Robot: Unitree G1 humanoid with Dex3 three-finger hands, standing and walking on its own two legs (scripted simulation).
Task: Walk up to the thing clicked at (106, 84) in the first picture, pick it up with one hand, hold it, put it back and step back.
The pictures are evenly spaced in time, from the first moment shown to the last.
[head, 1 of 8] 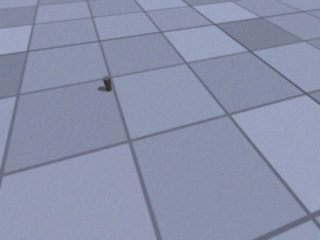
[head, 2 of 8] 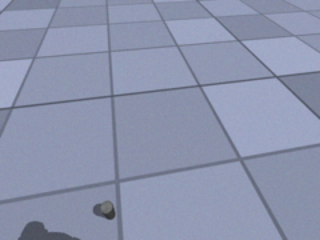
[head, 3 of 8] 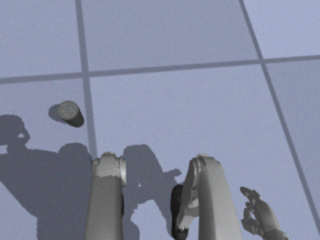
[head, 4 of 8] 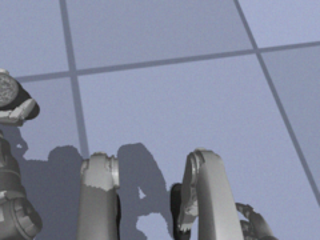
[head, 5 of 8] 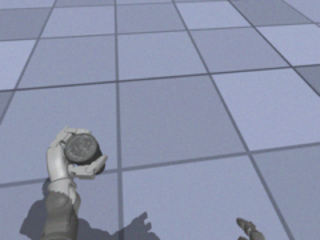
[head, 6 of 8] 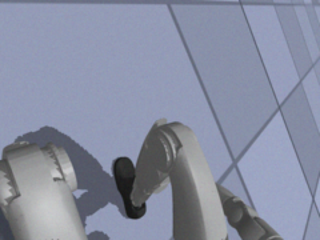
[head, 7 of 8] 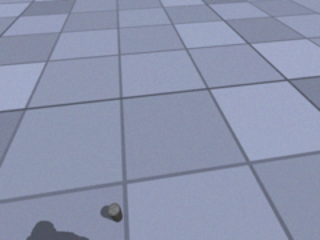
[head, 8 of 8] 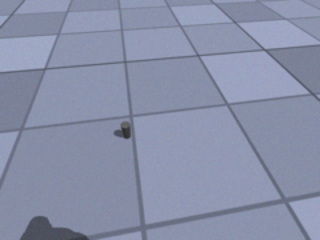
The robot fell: no
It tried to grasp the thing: yes
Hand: left
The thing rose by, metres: 0.69
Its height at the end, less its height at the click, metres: +0.00
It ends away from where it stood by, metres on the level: 0.01
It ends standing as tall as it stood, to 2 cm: yes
